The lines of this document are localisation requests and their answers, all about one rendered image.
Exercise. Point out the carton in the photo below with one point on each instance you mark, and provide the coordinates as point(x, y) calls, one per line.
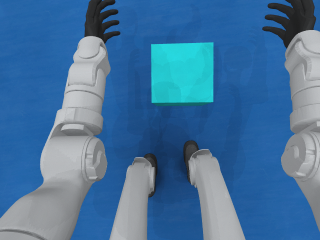
point(182, 74)

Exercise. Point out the left robot foot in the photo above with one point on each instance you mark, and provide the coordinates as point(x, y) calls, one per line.
point(153, 160)

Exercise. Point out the robot right upper arm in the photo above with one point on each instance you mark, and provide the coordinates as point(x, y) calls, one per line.
point(301, 160)

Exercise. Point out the left robot hand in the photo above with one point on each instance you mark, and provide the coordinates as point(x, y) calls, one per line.
point(93, 24)

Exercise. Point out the right robot hand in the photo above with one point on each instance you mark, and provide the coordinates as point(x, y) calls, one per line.
point(301, 18)

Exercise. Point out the left robot forearm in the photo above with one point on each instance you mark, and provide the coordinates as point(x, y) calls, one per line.
point(84, 93)

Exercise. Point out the right robot forearm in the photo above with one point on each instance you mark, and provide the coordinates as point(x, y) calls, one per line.
point(303, 64)

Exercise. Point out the robot left upper arm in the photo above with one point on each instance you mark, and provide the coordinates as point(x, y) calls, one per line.
point(69, 165)

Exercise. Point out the left robot shin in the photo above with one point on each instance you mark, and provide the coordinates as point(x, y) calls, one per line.
point(138, 160)

